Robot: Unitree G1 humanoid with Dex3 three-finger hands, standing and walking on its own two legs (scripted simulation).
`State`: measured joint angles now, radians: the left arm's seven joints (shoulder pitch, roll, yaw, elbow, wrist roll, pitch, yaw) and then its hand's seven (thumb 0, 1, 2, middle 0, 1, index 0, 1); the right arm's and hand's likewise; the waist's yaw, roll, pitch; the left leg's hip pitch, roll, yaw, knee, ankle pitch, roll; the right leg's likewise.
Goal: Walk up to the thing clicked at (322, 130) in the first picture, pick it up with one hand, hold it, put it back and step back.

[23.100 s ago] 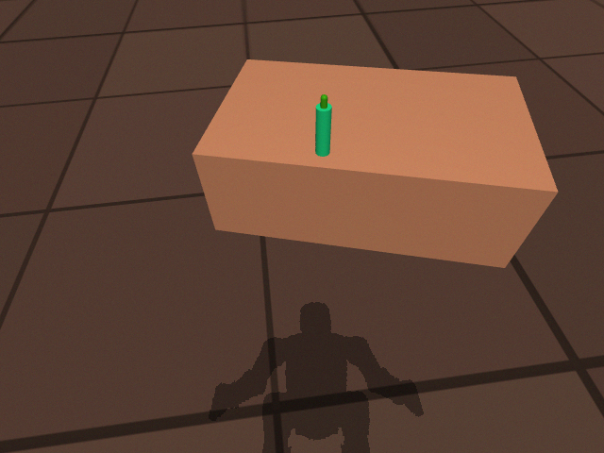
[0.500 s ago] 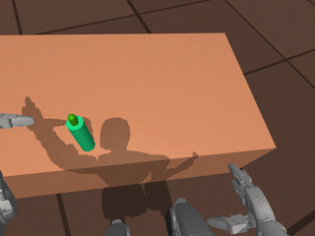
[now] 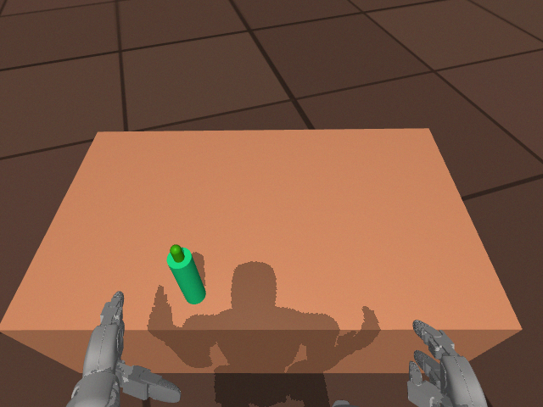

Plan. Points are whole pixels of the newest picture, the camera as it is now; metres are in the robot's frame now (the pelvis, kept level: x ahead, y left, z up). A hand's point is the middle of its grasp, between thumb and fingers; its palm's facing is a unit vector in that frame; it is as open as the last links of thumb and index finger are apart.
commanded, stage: home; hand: left
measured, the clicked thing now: (186, 273) +0.43 +0.20 -0.20
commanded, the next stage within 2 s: none
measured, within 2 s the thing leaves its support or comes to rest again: neither
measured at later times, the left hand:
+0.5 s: hand out of the picture +0.15 +0.17 -0.06, palm faces +0.11 -0.96 -0.24, open 17.3 cm
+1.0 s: hand out of the picture +0.16 +0.19 -0.06, palm faces +0.11 -0.96 -0.24, open 17.3 cm
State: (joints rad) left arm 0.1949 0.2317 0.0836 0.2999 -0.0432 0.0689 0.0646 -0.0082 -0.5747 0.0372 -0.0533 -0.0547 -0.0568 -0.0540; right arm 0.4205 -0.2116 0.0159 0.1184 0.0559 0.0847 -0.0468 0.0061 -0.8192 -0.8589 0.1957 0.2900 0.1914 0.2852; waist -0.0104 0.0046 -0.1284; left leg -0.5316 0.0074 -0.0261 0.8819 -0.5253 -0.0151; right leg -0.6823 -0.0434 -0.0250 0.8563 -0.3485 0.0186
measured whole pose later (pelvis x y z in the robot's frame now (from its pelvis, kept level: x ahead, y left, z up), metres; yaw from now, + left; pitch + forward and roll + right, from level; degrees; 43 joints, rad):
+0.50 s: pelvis -0.03 -0.01 +0.00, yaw +0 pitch +7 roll +1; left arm 0.41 0.20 -0.02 0.13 -0.03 0.08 0.10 -0.01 -0.51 0.07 -0.05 -0.06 -0.06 -0.06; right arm 0.45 -0.20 0.01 0.13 0.04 0.02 -0.11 0.01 -0.88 -0.90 0.20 0.30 0.20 0.30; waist 0.00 0.00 -0.09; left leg -0.53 0.00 -0.02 0.90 -0.50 -0.02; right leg -0.68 -0.05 -0.02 0.88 -0.32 0.01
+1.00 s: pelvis -0.01 +0.01 +0.00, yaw +0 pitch +8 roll +0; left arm 0.41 0.21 -0.02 0.11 -0.03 0.09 0.10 -0.01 -0.52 0.07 -0.05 -0.06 -0.06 -0.06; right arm 0.44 -0.19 0.01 0.16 0.04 -0.01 -0.11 0.01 -0.90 -0.90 0.20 0.30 0.20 0.30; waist 0.01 0.00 -0.10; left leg -0.53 -0.01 -0.01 0.91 -0.52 0.01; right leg -0.67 -0.06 -0.01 0.87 -0.34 0.04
